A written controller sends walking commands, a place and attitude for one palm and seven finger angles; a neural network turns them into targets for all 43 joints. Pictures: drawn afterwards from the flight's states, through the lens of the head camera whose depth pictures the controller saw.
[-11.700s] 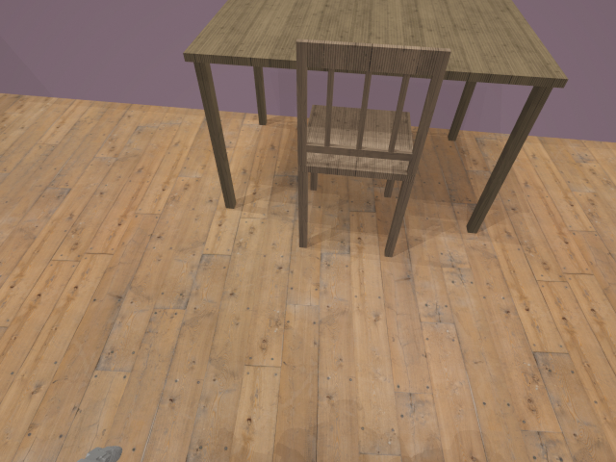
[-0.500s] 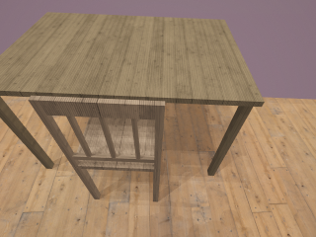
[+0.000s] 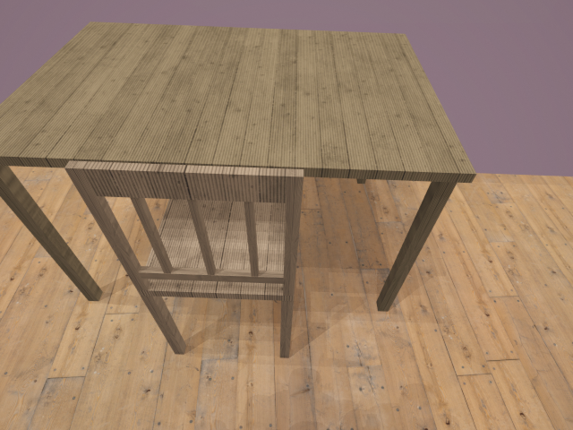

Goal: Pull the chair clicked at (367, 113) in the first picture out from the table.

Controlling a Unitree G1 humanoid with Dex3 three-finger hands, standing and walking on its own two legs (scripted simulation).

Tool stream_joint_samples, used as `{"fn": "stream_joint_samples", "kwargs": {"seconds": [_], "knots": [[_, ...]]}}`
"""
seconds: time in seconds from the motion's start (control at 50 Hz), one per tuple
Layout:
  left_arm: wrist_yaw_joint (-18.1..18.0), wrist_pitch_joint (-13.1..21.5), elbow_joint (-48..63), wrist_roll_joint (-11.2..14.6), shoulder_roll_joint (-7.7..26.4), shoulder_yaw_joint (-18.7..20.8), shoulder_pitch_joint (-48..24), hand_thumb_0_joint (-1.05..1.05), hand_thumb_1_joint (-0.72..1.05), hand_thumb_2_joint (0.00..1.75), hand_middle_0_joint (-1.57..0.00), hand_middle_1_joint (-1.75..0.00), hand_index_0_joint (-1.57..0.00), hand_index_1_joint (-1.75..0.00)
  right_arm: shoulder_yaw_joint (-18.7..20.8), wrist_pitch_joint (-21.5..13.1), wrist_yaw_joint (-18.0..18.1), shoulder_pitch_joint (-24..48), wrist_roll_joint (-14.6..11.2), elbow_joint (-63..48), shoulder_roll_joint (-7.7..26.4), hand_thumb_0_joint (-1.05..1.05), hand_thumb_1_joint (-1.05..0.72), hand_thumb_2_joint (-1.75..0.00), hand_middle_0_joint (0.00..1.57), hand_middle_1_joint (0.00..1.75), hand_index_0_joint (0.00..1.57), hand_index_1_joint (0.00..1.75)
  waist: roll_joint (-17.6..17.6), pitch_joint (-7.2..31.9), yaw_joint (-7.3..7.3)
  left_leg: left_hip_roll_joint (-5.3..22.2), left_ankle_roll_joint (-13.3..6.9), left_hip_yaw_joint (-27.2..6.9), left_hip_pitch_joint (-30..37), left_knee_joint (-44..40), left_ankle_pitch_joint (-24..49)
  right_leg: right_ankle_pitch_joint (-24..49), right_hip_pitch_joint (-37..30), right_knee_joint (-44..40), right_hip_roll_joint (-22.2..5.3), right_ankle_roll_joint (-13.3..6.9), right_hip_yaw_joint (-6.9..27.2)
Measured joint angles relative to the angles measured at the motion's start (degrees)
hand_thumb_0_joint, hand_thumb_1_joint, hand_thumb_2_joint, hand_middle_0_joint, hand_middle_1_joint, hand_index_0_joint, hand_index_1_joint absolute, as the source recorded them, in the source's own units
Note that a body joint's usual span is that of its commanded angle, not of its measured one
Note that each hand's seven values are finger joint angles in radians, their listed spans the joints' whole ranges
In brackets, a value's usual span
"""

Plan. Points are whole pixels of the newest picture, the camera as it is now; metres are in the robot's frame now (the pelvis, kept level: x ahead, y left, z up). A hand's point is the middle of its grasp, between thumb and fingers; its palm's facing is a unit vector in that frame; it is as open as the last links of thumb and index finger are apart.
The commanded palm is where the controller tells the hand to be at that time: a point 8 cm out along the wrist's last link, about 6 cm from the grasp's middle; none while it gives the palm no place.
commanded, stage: come to a stop and stand still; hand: left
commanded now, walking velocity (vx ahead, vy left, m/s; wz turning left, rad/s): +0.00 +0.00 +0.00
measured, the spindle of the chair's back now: (203, 238) +0.49 +0.20 -0.10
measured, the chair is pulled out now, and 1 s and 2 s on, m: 0.00 0.00 0.00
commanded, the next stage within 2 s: look again from close up in 0.36 s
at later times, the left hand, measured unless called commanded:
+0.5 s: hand out of the picture -0.07 +0.18 -0.17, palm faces +0.00 -0.98 -0.18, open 7.4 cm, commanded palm none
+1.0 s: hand out of the picture -0.02 +0.16 -0.17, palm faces +0.01 -0.99 -0.16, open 7.4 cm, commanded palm none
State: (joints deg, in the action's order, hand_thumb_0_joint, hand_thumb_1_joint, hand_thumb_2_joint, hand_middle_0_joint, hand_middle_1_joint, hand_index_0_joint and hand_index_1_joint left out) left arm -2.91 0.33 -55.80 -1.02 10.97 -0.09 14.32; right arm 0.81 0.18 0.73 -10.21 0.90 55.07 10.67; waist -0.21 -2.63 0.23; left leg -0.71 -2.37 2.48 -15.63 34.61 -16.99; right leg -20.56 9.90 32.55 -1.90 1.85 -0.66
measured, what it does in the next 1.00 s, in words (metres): stands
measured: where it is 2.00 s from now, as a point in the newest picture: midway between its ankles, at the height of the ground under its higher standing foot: outside the picture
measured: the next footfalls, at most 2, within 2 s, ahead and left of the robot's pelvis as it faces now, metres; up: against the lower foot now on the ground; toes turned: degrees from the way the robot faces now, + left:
none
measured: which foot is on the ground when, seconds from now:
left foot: down 0.00-1.00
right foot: down 0.00-1.00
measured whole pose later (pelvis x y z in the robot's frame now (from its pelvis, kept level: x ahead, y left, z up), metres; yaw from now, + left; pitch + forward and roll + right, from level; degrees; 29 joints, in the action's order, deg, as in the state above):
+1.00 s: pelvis -0.02 +0.00 +0.01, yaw +0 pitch -1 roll +0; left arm -2.0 1.4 -62.7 -0.9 8.6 -1.1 18.2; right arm -0.4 -0.9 0.6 -14.4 0.6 65.0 8.9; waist 1.4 -1.2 0.1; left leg -1.4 -2.4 2.7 -13.5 24.9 -10.4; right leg -14.9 8.9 25.0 -2.3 1.9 -0.3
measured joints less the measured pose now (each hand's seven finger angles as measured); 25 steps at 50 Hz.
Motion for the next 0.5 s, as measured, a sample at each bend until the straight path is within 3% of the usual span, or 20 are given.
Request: {"fn": "stream_joint_samples", "kwargs": {"seconds": [0.26, 0.5], "knots": [[1.4, -0.7, -0.1, -0.3, 1.0, -0.2, 3.0, 0.00, 0.91, 0.90, -0.20, -0.30, -0.20, -0.30, -0.5, 0.9, -1.2, -4.4, 0.5, 2.4, 0.1, 0.01, -0.91, -0.89, 0.20, 0.30, 0.20, 0.30, 0.4, 1.6, 0.14, -1.2, -0.7, 0.0, -1.1, -6.2, 6.0, 4.3, 2.2, -3.7, -1.0, -0.3, 0.0], [1.4, 0.0, -6.3, 0.1, -1.0, -1.1, 7.4, 0.00, 0.91, 0.90, -0.20, -0.30, -0.20, -0.30, -1.1, -0.1, -0.8, -6.9, -0.2, 7.9, -0.7, 0.01, -0.91, -0.89, 0.20, 0.30, 0.20, 0.30, 1.3, 0.7, -0.12, -1.0, -0.5, 0.1, -0.1, -8.5, 7.1, 5.8, 1.2, -6.1, -0.7, 0.3, 0.1]]}}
